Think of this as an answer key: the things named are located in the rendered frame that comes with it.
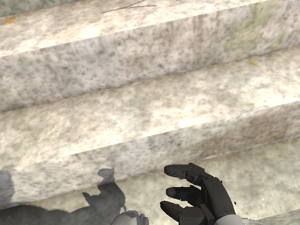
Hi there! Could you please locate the right robot hand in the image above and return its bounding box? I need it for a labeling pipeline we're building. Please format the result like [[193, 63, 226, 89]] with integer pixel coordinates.
[[160, 162, 236, 225]]

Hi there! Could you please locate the left robot thigh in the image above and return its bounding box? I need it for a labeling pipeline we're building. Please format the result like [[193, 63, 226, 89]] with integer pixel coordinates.
[[111, 212, 149, 225]]

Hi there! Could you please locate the right robot forearm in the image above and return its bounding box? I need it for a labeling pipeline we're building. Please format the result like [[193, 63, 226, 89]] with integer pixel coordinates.
[[214, 214, 247, 225]]

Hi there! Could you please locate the robot left shin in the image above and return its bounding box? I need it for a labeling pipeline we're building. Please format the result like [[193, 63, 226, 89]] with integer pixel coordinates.
[[127, 210, 139, 216]]

